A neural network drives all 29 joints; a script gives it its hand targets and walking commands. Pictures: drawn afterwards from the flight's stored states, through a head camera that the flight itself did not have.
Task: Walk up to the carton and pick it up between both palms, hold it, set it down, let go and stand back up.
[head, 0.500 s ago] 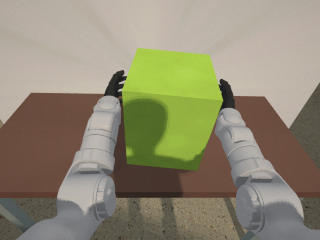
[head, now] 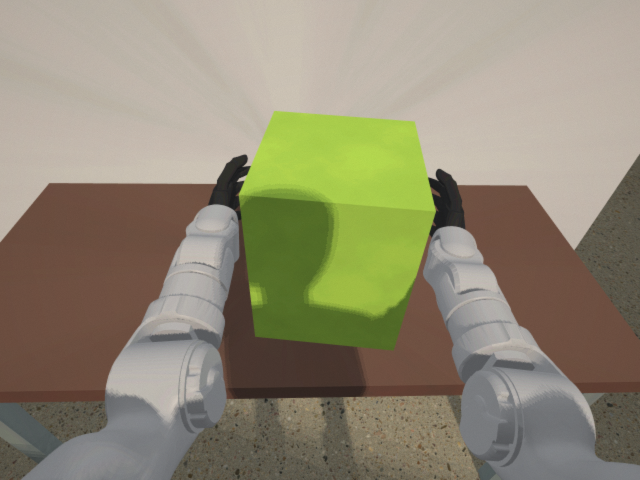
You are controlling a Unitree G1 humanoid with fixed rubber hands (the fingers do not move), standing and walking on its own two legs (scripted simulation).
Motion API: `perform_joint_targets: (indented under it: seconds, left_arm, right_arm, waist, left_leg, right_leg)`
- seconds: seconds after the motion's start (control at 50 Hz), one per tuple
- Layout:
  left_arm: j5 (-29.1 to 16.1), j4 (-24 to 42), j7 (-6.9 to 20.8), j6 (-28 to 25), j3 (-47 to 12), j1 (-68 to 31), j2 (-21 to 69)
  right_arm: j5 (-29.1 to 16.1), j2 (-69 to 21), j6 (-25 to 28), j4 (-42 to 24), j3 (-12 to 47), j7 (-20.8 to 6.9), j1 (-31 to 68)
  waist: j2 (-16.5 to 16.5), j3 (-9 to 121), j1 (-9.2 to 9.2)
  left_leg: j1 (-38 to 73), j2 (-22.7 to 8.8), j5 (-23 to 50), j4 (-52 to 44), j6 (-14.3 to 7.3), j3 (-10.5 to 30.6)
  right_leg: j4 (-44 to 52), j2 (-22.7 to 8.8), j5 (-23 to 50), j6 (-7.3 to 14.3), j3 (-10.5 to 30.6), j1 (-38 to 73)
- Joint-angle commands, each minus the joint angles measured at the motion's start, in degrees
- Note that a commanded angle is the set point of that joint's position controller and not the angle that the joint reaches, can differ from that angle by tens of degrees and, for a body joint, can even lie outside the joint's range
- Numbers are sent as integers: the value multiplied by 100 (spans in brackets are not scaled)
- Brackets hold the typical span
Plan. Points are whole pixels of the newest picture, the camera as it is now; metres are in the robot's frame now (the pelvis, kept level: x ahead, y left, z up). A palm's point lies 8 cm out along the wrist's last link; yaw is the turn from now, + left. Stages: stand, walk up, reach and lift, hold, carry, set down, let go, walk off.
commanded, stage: set down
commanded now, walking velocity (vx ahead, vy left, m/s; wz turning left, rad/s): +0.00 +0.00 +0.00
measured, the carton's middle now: (333, 230) +0.43 +0.00 +0.11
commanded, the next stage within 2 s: none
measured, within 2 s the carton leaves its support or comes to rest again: rests again in 1.32 s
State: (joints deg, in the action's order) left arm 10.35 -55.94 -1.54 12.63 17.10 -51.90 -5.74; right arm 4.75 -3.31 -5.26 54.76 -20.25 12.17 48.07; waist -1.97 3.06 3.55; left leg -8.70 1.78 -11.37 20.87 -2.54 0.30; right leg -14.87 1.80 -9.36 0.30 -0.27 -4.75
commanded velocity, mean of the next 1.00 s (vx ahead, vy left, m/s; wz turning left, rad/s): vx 0.00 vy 0.00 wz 0.00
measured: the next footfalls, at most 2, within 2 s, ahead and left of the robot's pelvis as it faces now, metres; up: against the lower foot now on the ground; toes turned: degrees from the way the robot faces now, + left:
none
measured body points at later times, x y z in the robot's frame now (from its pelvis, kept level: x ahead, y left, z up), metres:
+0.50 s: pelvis +0.01 +0.01 +0.00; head +0.00 +0.03 +0.45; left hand +0.45 +0.14 +0.12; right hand +0.41 -0.15 +0.11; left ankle +0.00 +0.08 -0.75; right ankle -0.02 -0.12 -0.75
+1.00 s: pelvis +0.01 +0.01 +0.00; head +0.02 +0.03 +0.45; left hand +0.45 +0.15 +0.09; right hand +0.40 -0.14 +0.08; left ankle +0.00 +0.08 -0.75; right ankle -0.02 -0.12 -0.75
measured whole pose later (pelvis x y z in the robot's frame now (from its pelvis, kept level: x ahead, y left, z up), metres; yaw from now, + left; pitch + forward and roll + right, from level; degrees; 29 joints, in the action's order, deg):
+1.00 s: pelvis +0.01 +0.01 +0.00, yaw -1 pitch +5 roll -1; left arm 14.8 -62.9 0.7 1.6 22.7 -51.3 -4.2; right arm 20.4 -10.2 2.0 50.4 -34.7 8.9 43.2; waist -1.7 3.3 2.6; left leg -14.7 1.8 -11.2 21.2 -3.3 -2.1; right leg -15.8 1.0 -9.3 -0.4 -0.7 -11.2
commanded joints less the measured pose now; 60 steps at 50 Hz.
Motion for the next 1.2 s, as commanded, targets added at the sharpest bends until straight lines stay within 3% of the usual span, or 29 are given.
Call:
perform_joint_targets:
  seconds: [0.0,0.04,0.1,0.18,0.24,0.4,0.46,0.6,0.72,0.86,0.92,1.06,1.14,1.16,1.18]
  left_arm:
    - [-364,1092,839,-621,-1373,-4991,3868]
    - [-324,920,876,-614,-1248,-4921,3800]
    - [-352,956,892,-732,-1258,-4959,3780]
    - [-254,745,924,-758,-1078,-4860,3639]
    - [-237,802,930,-803,-1140,-4823,3687]
    - [-104,523,969,-935,-917,-4660,3483]
    - [-129,614,961,-1039,-1011,-4744,3571]
    - [-12,432,972,-1158,-840,-4734,3472]
    - [173,214,1001,-1287,-596,-4489,3309]
    - [312,97,1056,-1372,-511,-4317,3251]
    - [382,126,1060,-1454,-479,-4310,3273]
    - [377,165,967,-1658,-642,-4288,3403]
    - [391,69,950,-1766,-672,-4300,3413]
    - [423,-12,953,-1777,-600,-4263,3371]
    - [396,-92,936,-1800,-565,-4099,3456]
  right_arm:
    - [-43,-3523,469,-1143,1606,-983,4989]
    - [42,-3508,445,-1073,1535,-978,4973]
    - [100,-3592,504,-1137,1518,-987,4905]
    - [223,-3552,510,-1115,1418,-1019,4855]
    - [314,-3509,559,-996,1297,-1045,4696]
    - [646,-3497,661,-1039,1085,-1119,4520]
    - [711,-3562,745,-1061,1084,-1155,4452]
    - [1018,-3464,841,-948,780,-1233,4345]
    - [1227,-3522,961,-1069,735,-1295,4223]
    - [1499,-3492,1084,-885,458,-1306,3921]
    - [1598,-3507,1181,-987,452,-1323,3916]
    - [1729,-3470,1429,-798,342,-1367,3779]
    - [1811,-3495,1535,-700,277,-1363,3730]
    - [1826,-3497,1541,-697,294,-1372,3733]
    - [1836,-3298,1709,-961,228,-1459,4028]
  waist:
    - [671,3614,36]
    - [510,3450,47]
    - [571,3777,40]
    - [468,3632,17]
    - [661,3630,53]
    - [570,3713,14]
    - [680,3969,51]
    - [713,3929,63]
    - [575,4012,-98]
    - [625,3723,8]
    - [627,3991,-72]
    - [789,4146,-33]
    - [749,4101,28]
    - [680,4055,-17]
    - [643,4099,-294]
  left_leg:
    - [1278,-128,2501,32,694,-194]
    - [1210,-132,2393,-13,643,-214]
    - [1184,-129,2615,51,676,-229]
    - [1066,-122,2457,16,617,-271]
    - [1275,-180,2789,67,721,-252]
    - [1122,-197,2814,98,700,-321]
    - [1185,-217,3100,174,767,-309]
    - [1215,-254,2966,160,779,-341]
    - [961,-232,2896,122,677,-428]
    - [1010,-264,2793,87,699,-453]
    - [974,-269,2829,99,689,-474]
    - [1349,-370,3484,297,833,-422]
    - [1249,-371,3383,293,824,-406]
    - [1201,-352,3335,295,783,-431]
    - [1498,-556,3877,336,804,-334]
  right_leg:
    - [-276,14,2346,-127,-274,957]
    - [-256,3,2370,-161,-260,1009]
    - [-358,-4,2705,-161,-253,1131]
    - [-332,-21,2622,-175,-248,1125]
    - [-357,13,2620,-119,-290,986]
    - [-396,2,2669,-118,-309,1014]
    - [-446,7,2832,-113,-321,991]
    - [-388,-10,2474,-63,-365,744]
    - [-474,-52,2663,-116,-339,953]
    - [-424,-80,2477,-120,-383,782]
    - [-444,-80,2484,-115,-414,773]
    - [-404,-26,2280,-60,-480,370]
    - [-412,-36,2265,-64,-492,367]
    - [-387,-45,2247,-64,-480,374]
    - [-340,60,1930,-77,-588,-55]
